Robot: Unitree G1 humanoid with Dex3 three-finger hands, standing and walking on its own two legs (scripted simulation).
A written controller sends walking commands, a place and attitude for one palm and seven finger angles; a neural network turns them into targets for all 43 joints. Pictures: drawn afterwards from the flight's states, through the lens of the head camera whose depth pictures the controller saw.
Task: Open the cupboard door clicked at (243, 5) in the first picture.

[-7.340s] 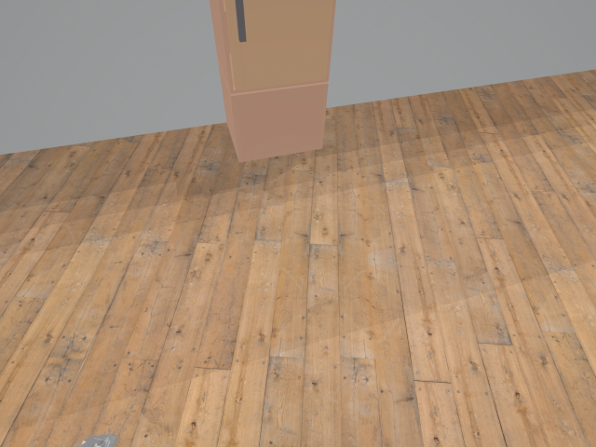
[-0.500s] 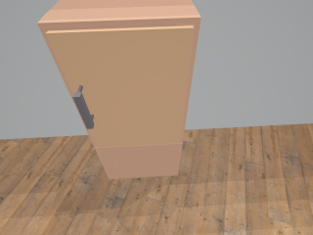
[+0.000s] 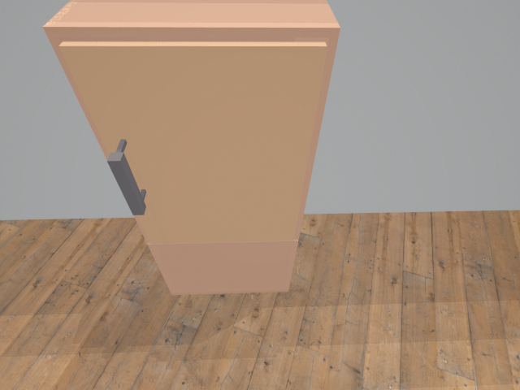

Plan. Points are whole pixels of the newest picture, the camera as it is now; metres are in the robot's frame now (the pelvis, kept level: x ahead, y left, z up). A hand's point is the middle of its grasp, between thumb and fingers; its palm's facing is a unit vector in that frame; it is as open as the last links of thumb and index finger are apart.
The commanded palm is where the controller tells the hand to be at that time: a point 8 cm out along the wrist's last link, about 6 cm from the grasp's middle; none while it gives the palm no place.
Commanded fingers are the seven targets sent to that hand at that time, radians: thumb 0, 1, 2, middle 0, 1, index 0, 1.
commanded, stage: come to a stop and stand still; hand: left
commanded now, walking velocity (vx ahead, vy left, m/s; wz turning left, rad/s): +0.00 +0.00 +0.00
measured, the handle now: (131, 178) +0.53 +0.32 -0.03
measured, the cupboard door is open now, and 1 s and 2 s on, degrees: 0 0 0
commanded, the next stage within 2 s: look again from close up in 0.34 s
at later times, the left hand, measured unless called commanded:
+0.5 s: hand out of the picture +0.01 +0.19 -0.18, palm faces +0.02 -0.98 -0.21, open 7.4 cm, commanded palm none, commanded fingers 0.00 0.90 0.90 -0.20 -0.30 -0.20 -0.30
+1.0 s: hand out of the picture -0.04 +0.25 -0.18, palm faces +0.00 -0.98 -0.20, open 7.4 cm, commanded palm +0.06 +0.30 -0.07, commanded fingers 0.00 0.88 0.89 -0.20 -0.31 -0.20 -0.31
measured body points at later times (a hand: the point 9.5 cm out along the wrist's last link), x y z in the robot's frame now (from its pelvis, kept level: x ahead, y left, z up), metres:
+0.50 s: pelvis +0.01 +0.02 +0.00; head +0.04 +0.02 +0.45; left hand +0.01 +0.24 -0.16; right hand +0.04 -0.21 -0.16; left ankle +0.02 +0.16 -0.73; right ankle -0.07 -0.09 -0.74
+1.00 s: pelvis -0.04 +0.06 +0.00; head -0.04 +0.07 +0.45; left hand -0.04 +0.30 -0.16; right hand -0.02 -0.17 -0.15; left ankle +0.02 +0.16 -0.74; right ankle -0.07 -0.09 -0.74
